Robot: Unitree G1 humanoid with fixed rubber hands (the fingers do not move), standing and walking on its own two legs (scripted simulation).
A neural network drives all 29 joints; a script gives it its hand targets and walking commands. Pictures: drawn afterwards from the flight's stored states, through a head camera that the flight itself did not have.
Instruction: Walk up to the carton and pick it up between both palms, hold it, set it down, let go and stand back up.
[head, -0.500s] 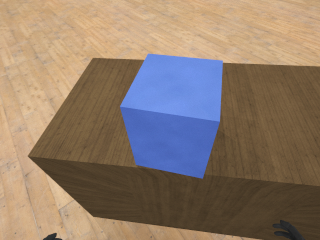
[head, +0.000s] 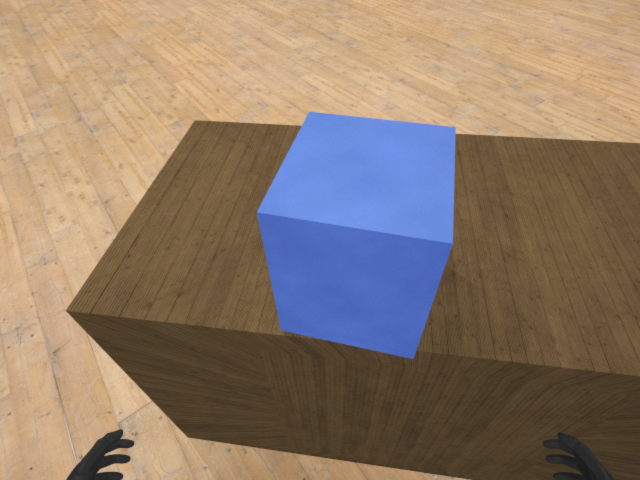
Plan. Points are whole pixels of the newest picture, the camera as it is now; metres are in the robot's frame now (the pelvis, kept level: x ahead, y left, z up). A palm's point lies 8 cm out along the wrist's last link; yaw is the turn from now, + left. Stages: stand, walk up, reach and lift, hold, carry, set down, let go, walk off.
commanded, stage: walk up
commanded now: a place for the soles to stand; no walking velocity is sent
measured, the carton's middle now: (361, 236) +0.43 -0.03 +0.07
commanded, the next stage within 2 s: reach and lift in 0.60 s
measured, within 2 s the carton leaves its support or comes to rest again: neither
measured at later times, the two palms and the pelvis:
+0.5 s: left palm out of the picture +0.13 +0.32 -0.07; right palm out of the picture +0.12 -0.30 -0.07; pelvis -0.01 +0.00 +0.00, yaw +0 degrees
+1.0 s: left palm (142, 447) +0.19 +0.25 -0.04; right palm out of the picture +0.11 -0.33 -0.04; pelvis +0.00 -0.02 +0.01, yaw -2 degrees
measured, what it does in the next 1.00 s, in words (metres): stands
